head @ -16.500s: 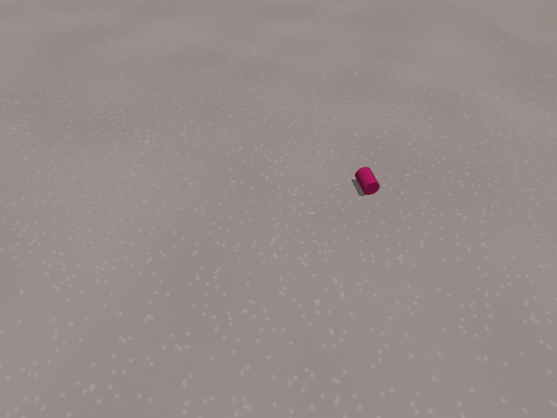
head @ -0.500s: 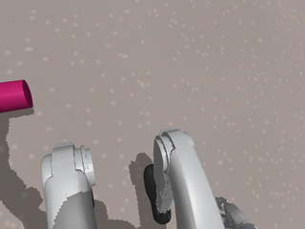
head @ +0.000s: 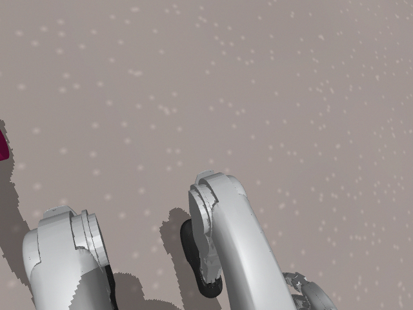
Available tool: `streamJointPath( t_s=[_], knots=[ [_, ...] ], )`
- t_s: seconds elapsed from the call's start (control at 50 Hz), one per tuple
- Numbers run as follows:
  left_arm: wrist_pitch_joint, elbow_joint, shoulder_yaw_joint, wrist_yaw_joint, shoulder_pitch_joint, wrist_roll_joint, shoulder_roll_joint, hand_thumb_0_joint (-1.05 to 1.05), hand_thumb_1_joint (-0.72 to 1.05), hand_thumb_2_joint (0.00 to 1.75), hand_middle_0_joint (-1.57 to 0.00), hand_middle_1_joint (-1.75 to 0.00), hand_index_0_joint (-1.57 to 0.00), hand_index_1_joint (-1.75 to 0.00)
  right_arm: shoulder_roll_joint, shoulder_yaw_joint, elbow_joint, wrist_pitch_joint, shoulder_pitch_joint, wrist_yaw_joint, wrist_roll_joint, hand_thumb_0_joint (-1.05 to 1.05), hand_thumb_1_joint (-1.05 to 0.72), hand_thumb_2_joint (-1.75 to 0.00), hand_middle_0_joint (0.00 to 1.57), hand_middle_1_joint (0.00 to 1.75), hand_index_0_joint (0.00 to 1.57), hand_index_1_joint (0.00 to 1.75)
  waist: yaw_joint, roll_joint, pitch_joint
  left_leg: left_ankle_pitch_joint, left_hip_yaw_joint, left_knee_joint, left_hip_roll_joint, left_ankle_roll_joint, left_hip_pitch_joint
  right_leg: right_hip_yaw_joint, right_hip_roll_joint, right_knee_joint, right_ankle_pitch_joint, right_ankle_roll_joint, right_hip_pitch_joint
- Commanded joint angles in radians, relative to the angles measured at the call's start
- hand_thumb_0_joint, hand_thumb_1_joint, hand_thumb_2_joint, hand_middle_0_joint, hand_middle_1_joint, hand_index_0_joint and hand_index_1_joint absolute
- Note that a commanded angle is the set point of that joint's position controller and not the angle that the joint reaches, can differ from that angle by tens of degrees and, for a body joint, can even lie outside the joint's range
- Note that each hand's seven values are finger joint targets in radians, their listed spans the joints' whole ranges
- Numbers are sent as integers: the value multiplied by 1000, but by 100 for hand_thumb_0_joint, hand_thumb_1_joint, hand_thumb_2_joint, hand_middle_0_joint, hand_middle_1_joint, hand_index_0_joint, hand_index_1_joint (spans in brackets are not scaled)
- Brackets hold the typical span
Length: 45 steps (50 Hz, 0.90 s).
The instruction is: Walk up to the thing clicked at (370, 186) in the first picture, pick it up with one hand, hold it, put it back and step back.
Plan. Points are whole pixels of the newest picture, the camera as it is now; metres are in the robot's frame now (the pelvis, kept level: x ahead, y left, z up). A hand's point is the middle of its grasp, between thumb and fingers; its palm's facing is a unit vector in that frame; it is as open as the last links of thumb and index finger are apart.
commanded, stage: approach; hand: left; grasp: from above
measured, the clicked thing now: out of the picture +0.47 +0.36 -0.28
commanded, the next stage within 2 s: close in in 0.18 s
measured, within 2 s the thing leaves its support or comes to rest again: neither
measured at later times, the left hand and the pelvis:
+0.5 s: hand out of the picture +0.46 +0.36 -0.17, palm faces -0.46 -0.11 -0.88, open 14.2 cm; pelvis +0.01 +0.01 +0.01, yaw +0 degrees
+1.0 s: hand out of the picture +0.46 +0.35 -0.21, palm faces -0.47 -0.11 -0.87, open 14.0 cm; pelvis +0.00 +0.00 -0.01, yaw -1 degrees
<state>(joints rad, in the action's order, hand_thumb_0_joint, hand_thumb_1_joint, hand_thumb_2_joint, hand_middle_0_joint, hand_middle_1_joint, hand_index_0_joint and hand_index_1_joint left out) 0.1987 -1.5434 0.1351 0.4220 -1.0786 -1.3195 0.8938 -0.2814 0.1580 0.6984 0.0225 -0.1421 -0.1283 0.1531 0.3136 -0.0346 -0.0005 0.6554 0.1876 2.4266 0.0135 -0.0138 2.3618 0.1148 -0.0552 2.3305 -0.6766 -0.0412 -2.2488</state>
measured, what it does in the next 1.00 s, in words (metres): stands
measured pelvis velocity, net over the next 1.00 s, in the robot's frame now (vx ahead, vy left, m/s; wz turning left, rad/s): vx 0.00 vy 0.00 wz -0.02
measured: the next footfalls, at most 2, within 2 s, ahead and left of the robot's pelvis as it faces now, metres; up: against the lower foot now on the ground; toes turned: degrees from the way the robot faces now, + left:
none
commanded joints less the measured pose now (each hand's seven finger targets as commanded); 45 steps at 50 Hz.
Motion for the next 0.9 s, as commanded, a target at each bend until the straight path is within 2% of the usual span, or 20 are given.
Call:
streamJointPath(
  t_s=[0.0,0.02,0.06,0.12,0.16,0.18,0.22,0.26,0.3,0.36,0.4,0.46,0.54,0.56,0.64,0.7,0.74,0.78,0.82,0.88],
  knots=[
    [-60,93,20,-10,-179,78,332,0,-55,100,-12,-96,-11,-98,-263,-76,-28,7,-156,16,-20,0,-90,-90,20,30,20,30,-74,330,-663,-122,-134,-238,-4,59,-478,39,-26,-251,200,65,361],
    [-59,110,19,-30,-170,89,338,0,-57,101,-10,-99,-9,-100,-263,-72,-32,7,-162,15,-18,0,-90,-89,20,30,20,30,-65,317,-662,-121,-133,-235,-3,61,-455,37,-27,-251,200,62,396],
    [-52,143,25,-72,-153,118,349,0,-56,100,-10,-100,-9,-101,-258,-75,-32,5,-168,16,-20,0,-90,-89,20,30,20,30,-70,278,-681,-125,-129,-225,0,64,-432,29,-28,-254,202,56,439],
    [-9,215,27,-119,-199,149,359,0,-57,100,-10,-101,-9,-102,-268,-77,-20,3,-184,20,-16,0,-90,-90,20,30,20,30,-48,242,-658,-106,-120,-207,2,64,-411,29,-25,-265,171,55,434],
    [33,282,29,-139,-243,146,359,0,-55,98,-12,-99,-11,-100,-266,-77,-10,3,-200,21,-6,0,-90,-90,20,30,20,30,-33,287,-672,-109,-113,-202,4,55,-442,38,-25,-261,174,57,430],
    [54,325,40,-143,-254,136,372,0,-56,99,-12,-99,-10,-100,-271,-83,-4,1,-208,22,-5,0,-90,-90,20,30,20,30,-40,321,-688,-118,-112,-204,2,46,-482,45,-22,-255,175,65,413],
    [90,345,30,-144,-250,124,346,0,-56,101,-11,-99,-10,-101,-270,-91,2,-6,-220,21,-2,0,-90,-90,20,30,20,30,-36,355,-699,-130,-107,-195,5,37,-514,50,-26,-249,180,69,390],
    [111,369,-2,-143,-237,116,280,0,-57,102,-10,-101,-9,-102,-270,-101,6,-8,-229,19,1,0,-90,-90,20,30,20,30,-30,389,-696,-142,-99,-206,6,29,-574,70,-23,-246,187,72,345],
    [113,381,-4,-132,-233,105,275,0,-59,101,-7,-102,-6,-102,-269,-109,7,-13,-228,15,-3,0,-90,-90,20,30,20,30,-50,434,-722,-170,-93,-232,6,24,-627,78,-20,-236,205,74,317],
    [95,271,-39,-113,-166,95,217,0,-60,103,-7,-100,-6,-101,-267,-109,7,-23,-220,7,-6,0,-90,-90,20,30,20,30,-46,408,-652,-173,-82,-256,7,24,-620,92,-19,-229,208,76,276],
    [85,232,-51,-100,-157,83,209,0,-59,102,-7,-101,-6,-102,-269,-103,4,-31,-212,6,-7,0,-90,-90,20,30,20,30,-44,399,-628,-204,-75,-260,8,25,-627,99,-19,-221,231,76,263],
    [74,225,-35,-75,-192,64,248,0,-56,100,-8,-101,-8,-101,-273,-97,-5,-36,-194,5,-10,0,-90,-89,20,30,20,30,-58,414,-663,-262,-68,-256,8,26,-661,98,-18,-199,276,77,261],
    [82,206,-6,-36,-260,48,285,0,-53,100,-10,-100,-10,-100,-271,-81,-18,-26,-184,-2,-2,0,-90,-90,20,30,20,30,-32,410,-620,-223,-77,-244,4,32,-612,94,-17,-204,261,73,273],
    [86,213,0,-25,-282,44,293,0,-53,99,-10,-100,-10,-100,-275,-78,-23,-23,-182,-2,3,0,-89,-89,20,30,20,30,-23,423,-641,-222,-73,-243,6,29,-627,96,-16,-199,261,73,276],
    [86,115,-5,14,-264,17,301,0,-54,100,-9,-101,-9,-101,-272,-64,-28,-7,-168,-2,13,0,-90,-90,20,30,20,30,-13,412,-625,-161,-89,-224,4,34,-587,88,-25,-213,220,72,285],
    [80,93,0,32,-283,19,309,0,-53,101,-9,-102,-9,-102,-278,-61,-21,12,-175,2,21,0,-89,-89,20,30,20,30,4,410,-593,-122,-88,-228,3,33,-560,93,-25,-211,189,71,270],
    [74,68,-6,36,-270,18,319,0,-52,100,-11,-99,-11,-100,-280,-53,-26,21,-169,4,24,0,-89,-89,20,30,20,30,1,401,-579,-91,-90,-226,3,35,-543,92,-26,-215,163,73,265],
    [72,101,5,44,-296,18,353,0,-49,102,-12,-101,-12,-101,-287,-47,-27,25,-172,9,27,0,-89,-89,20,30,20,30,-2,413,-623,-100,-92,-218,4,36,-549,91,-29,-219,174,70,291],
    [64,70,-7,41,-270,30,334,0,-51,102,-12,-100,-11,-101,-283,-42,-22,35,-178,9,27,0,-90,-89,20,30,20,30,5,394,-600,-104,-90,-204,7,38,-533,89,-29,-213,179,69,293],
    [62,97,8,37,-272,46,362,0,-58,103,-7,-97,-5,-99,-291,-38,-21,44,-184,12,31,0,-89,-90,20,30,20,30,6,404,-622,-117,-85,-204,8,36,-538,97,-30,-205,192,67,310]
  ],
)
